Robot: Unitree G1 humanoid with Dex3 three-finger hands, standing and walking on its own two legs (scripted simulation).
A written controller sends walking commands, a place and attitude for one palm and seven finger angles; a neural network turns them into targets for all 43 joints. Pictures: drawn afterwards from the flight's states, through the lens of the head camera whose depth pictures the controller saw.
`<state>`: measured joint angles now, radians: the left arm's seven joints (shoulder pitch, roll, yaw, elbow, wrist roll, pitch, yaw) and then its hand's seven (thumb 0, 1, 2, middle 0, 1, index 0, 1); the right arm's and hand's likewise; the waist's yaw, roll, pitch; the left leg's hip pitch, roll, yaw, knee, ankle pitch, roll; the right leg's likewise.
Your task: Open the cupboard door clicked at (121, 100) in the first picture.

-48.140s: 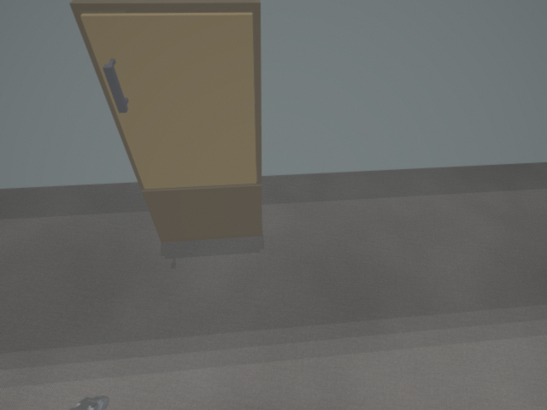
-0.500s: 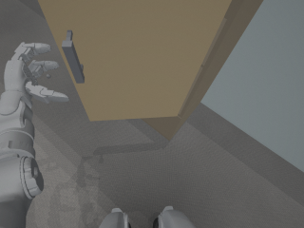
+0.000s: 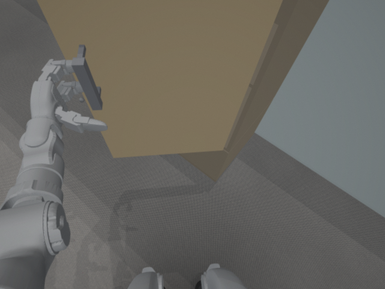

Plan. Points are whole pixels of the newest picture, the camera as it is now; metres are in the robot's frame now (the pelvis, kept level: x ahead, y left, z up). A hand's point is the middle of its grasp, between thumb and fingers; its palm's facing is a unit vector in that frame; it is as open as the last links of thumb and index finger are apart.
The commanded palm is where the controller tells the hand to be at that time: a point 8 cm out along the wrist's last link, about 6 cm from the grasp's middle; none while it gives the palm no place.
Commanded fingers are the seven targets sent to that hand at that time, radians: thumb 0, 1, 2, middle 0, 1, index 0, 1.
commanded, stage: slide the fingers in behind the handle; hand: left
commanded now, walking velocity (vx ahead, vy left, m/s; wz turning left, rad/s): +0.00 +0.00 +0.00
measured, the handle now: (90, 79) +0.54 +0.19 +0.08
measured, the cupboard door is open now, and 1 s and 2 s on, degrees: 45 45 46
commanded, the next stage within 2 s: close the thumb around the handle in 1.04 s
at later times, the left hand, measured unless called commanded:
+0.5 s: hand (94, 100) +0.48 +0.17 +0.08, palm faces +0.05 -1.00 +0.00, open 14.0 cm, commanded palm +0.45 +0.22 +0.07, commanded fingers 0.00 -0.50 0.30 -0.30 -1.20 -0.30 -1.20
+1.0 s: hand (98, 99) +0.49 +0.17 +0.07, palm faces +0.06 -1.00 +0.00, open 14.0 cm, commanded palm +0.45 +0.21 +0.07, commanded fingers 0.00 -0.50 0.30 -0.30 -1.20 -0.30 -1.20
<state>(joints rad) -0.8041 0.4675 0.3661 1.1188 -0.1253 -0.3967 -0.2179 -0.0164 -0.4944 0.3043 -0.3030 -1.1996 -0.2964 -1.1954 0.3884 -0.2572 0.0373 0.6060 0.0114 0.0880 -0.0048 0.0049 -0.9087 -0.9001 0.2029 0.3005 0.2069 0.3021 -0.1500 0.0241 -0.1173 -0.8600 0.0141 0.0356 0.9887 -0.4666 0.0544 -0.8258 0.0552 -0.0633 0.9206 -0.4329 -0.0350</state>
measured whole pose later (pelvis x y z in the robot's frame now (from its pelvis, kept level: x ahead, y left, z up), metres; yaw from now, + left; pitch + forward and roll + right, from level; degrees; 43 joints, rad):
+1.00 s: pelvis +0.00 +0.00 +0.00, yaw +0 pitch +19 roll -2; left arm -0.81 0.40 0.34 1.12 -0.11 -0.43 -0.14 -0.02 -0.49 0.30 -0.30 -1.20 -0.30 -1.20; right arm 0.40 -0.26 0.02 0.63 0.00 0.07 0.01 0.01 -0.91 -0.90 0.20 0.30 0.21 0.30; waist -0.15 0.02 -0.13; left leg -0.86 0.01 0.04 0.99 -0.47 0.05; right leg -0.83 0.06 -0.06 0.93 -0.44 -0.04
